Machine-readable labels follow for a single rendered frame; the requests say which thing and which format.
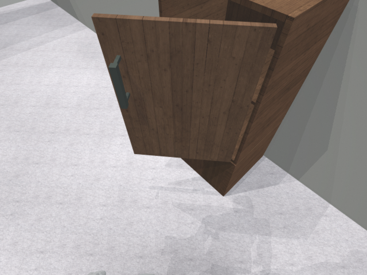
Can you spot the cupboard door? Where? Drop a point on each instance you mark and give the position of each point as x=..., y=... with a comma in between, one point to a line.
x=191, y=81

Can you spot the handle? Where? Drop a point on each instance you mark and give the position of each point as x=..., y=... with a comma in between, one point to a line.
x=123, y=96

